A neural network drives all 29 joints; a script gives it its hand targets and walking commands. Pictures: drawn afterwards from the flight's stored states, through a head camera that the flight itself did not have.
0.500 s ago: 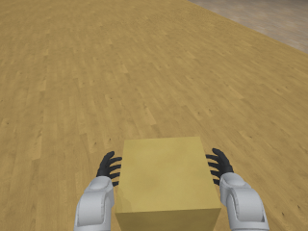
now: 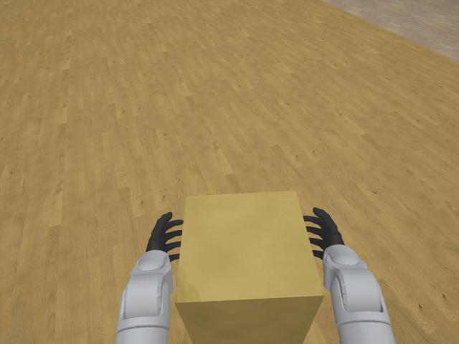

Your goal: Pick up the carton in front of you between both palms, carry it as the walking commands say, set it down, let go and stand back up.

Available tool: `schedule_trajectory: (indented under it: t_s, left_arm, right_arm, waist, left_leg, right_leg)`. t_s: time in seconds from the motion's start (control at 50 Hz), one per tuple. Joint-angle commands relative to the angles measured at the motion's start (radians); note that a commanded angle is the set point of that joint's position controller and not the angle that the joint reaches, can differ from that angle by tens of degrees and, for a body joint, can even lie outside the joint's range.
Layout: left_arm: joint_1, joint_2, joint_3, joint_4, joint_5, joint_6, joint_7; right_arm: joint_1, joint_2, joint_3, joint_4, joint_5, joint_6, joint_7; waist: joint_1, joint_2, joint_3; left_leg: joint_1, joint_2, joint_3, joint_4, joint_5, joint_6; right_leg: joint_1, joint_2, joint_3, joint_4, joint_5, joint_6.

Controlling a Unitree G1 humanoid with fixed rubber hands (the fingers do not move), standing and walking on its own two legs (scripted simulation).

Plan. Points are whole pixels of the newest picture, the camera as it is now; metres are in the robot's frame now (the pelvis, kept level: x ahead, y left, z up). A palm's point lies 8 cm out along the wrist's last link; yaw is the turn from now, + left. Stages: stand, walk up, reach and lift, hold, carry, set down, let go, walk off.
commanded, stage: carry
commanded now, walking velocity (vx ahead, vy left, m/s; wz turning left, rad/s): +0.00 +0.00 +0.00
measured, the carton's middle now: (245, 273) +0.29 +0.00 -0.06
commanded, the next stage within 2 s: hold in 0.40 s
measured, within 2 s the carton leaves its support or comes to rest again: neither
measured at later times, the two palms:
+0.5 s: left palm (165, 260) +0.28 +0.14 +0.04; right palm (343, 258) +0.27 -0.16 +0.04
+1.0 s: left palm (179, 247) +0.33 +0.13 -0.03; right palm (333, 261) +0.29 -0.17 -0.02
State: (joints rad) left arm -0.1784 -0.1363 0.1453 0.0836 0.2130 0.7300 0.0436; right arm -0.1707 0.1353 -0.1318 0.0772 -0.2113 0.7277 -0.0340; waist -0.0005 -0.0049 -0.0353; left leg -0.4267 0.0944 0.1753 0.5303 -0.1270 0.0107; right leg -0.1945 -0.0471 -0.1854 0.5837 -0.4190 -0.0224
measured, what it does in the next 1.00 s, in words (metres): shifts its weight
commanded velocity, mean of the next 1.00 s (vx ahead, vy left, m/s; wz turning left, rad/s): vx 0.00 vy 0.00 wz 0.00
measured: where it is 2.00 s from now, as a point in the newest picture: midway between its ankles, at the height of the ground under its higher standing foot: outside the picture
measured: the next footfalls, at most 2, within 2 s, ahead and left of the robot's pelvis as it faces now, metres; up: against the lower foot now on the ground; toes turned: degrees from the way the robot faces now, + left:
none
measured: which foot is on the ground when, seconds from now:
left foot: down 0.00-1.00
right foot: down 0.00-1.00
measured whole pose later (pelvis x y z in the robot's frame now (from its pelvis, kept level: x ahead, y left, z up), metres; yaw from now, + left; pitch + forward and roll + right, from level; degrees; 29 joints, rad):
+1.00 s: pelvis -0.03 +0.06 -0.01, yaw -13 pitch +5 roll +0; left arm -0.53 -0.24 0.49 0.49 0.42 0.44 0.05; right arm -0.61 0.12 -0.50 0.69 -0.47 0.36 0.10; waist 0.04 -0.04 0.09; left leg -0.55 -0.03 -0.06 0.62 -0.16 -0.01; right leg -0.43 0.03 0.15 0.70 -0.37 0.00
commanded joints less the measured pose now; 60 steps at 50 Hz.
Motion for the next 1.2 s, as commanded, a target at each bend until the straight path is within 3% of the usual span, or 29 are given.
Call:
schedule_trajectory:
  t_s: [0.0, 0.38, 0.4, 0.42, 0.44, 0.46, 0.52, 0.6, 0.68, 0.72, 0.78, 0.82, 0.88, 0.96, 1.08, 1.18]
  left_arm:
    - [-0.404, -0.851, -0.579, -0.067, -0.246, -0.026, -0.234]
    - [-0.431, -0.874, -0.570, -0.040, -0.247, -0.027, -0.244]
    - [-0.315, -0.880, -0.551, -0.066, -0.237, -0.035, -0.237]
    - [-0.343, -0.830, -0.548, -0.113, -0.235, -0.054, -0.233]
    - [-0.378, -0.844, -0.563, -0.105, -0.239, -0.066, -0.233]
    - [-0.376, -0.815, -0.565, -0.100, -0.241, -0.074, -0.235]
    - [-0.417, -0.844, -0.574, -0.071, -0.230, -0.090, -0.234]
    - [-0.425, -0.883, -0.550, -0.003, -0.199, -0.092, -0.244]
    - [-0.502, -0.931, -0.428, 0.146, -0.132, -0.098, -0.230]
    - [-0.576, -0.966, -0.367, 0.237, -0.107, -0.113, -0.232]
    - [-0.692, -0.996, -0.277, 0.366, -0.069, -0.145, -0.238]
    - [-0.742, -0.973, -0.200, 0.426, -0.035, -0.174, -0.227]
    - [-0.755, -0.880, -0.067, 0.476, 0.036, -0.237, -0.188]
    - [-0.739, -0.790, 0.002, 0.486, 0.088, -0.354, -0.135]
    - [-0.808, -0.871, -0.129, 0.468, 0.058, -0.535, -0.096]
    - [-0.908, -0.924, -0.303, 0.384, 0.000, -0.597, -0.094]
  right_arm:
    - [-0.409, 0.855, 0.565, -0.069, 0.233, -0.028, 0.217]
    - [-0.437, 0.883, 0.562, -0.043, 0.236, -0.027, 0.227]
    - [-0.369, 0.895, 0.533, 0.021, 0.220, -0.053, 0.227]
    - [-0.323, 0.857, 0.505, 0.017, 0.185, -0.087, 0.211]
    - [-0.337, 0.853, 0.489, 0.007, 0.169, -0.102, 0.202]
    - [-0.320, 0.833, 0.467, 0.010, 0.161, -0.111, 0.190]
    - [-0.392, 0.855, 0.483, 0.036, 0.178, -0.127, 0.202]
    - [-0.487, 0.895, 0.520, 0.061, 0.202, -0.120, 0.236]
    - [-0.658, 0.863, 0.460, 0.203, 0.182, -0.143, 0.291]
    - [-0.737, 0.848, 0.382, 0.312, 0.138, -0.175, 0.317]
    - [-0.820, 0.831, 0.224, 0.487, 0.045, -0.238, 0.342]
    - [-0.844, 0.795, 0.101, 0.577, -0.030, -0.277, 0.345]
    - [-0.844, 0.696, -0.034, 0.651, -0.124, -0.339, 0.330]
    - [-0.838, 0.604, -0.087, 0.682, -0.160, -0.437, 0.308]
    - [-0.908, 0.648, 0.054, 0.662, -0.084, -0.600, 0.309]
    - [-1.002, 0.726, 0.241, 0.593, 0.032, -0.647, 0.299]
  waist:
    - [-0.001, -0.005, -0.273]
    - [0.001, -0.004, -0.266]
    - [0.005, -0.167, -0.148]
    - [-0.023, -0.144, -0.181]
    - [-0.029, -0.107, -0.216]
    - [-0.043, -0.087, -0.226]
    - [-0.013, -0.027, -0.223]
    - [0.023, -0.047, -0.180]
    - [0.075, -0.037, -0.073]
    - [0.074, -0.027, -0.048]
    - [0.038, -0.005, -0.053]
    - [0.016, 0.019, -0.062]
    - [0.020, 0.033, -0.081]
    - [0.035, 0.032, -0.195]
    - [0.019, 0.013, -0.538]
    - [0.034, -0.002, -0.888]
  left_leg:
    - [0.223, 0.067, -0.077, -0.017, 0.216, 0.018]
    - [0.220, 0.065, -0.068, -0.020, 0.200, 0.007]
    - [0.588, -0.213, -0.221, -0.053, 0.293, 0.027]
    - [0.601, -0.203, -0.242, -0.052, 0.393, 0.022]
    - [0.558, -0.196, -0.253, -0.073, 0.402, 0.015]
    - [0.601, -0.190, -0.255, -0.085, 0.432, 0.010]
    - [0.551, -0.208, -0.233, -0.114, 0.338, -0.009]
    - [0.521, -0.232, -0.212, -0.137, 0.208, -0.016]
    - [0.534, -0.220, -0.204, -0.146, 0.038, -0.021]
    - [0.547, -0.210, -0.200, -0.136, -0.044, -0.027]
    - [0.551, -0.194, -0.204, -0.107, -0.127, -0.041]
    - [0.509, -0.182, -0.221, -0.083, -0.160, -0.048]
    - [0.407, -0.178, -0.240, -0.029, -0.137, -0.054]
    - [0.288, -0.181, -0.248, 0.077, -0.003, -0.063]
    - [0.258, -0.177, -0.258, 0.259, 0.250, -0.053]
    - [0.239, -0.179, -0.255, 0.412, 0.376, -0.045]
  right_leg:
    - [-0.023, -0.111, 0.091, -0.112, 0.332, -0.006]
    - [-0.030, -0.114, 0.091, -0.118, 0.330, -0.011]
    - [-0.187, 0.046, 0.327, -0.237, 0.698, 0.012]
    - [-0.110, 0.051, 0.328, -0.218, 0.812, 0.011]
    - [-0.020, 0.066, 0.329, -0.207, 0.852, 0.021]
    - [-0.006, 0.075, 0.316, -0.235, 0.747, 0.019]
    - [0.053, 0.095, 0.311, -0.258, 0.634, 0.024]
    - [0.027, 0.105, 0.296, -0.282, 0.493, 0.039]
    - [-0.130, 0.110, 0.277, -0.297, 0.186, 0.018]
    - [-0.208, 0.111, 0.270, -0.292, 0.046, -0.002]
    - [-0.299, 0.128, 0.259, -0.243, -0.047, -0.029]
    - [-0.353, 0.147, 0.253, -0.182, -0.045, -0.039]
    - [-0.445, 0.159, 0.251, -0.096, -0.002, -0.047]
    - [-0.582, 0.167, 0.248, 0.010, 0.073, -0.042]
    - [-0.808, 0.205, 0.218, 0.159, 0.151, -0.010]
    - [-0.994, 0.225, 0.203, 0.280, 0.182, 0.018]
